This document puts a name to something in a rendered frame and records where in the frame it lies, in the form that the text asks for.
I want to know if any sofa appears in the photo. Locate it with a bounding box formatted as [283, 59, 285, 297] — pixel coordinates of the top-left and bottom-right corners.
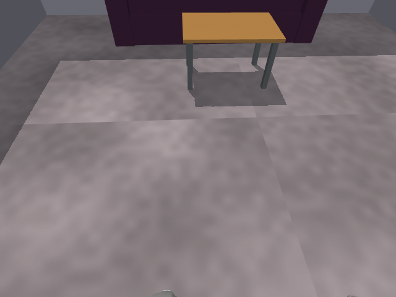
[105, 0, 328, 46]

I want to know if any coffee table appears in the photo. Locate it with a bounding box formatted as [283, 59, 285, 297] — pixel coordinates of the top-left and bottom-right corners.
[182, 12, 286, 90]

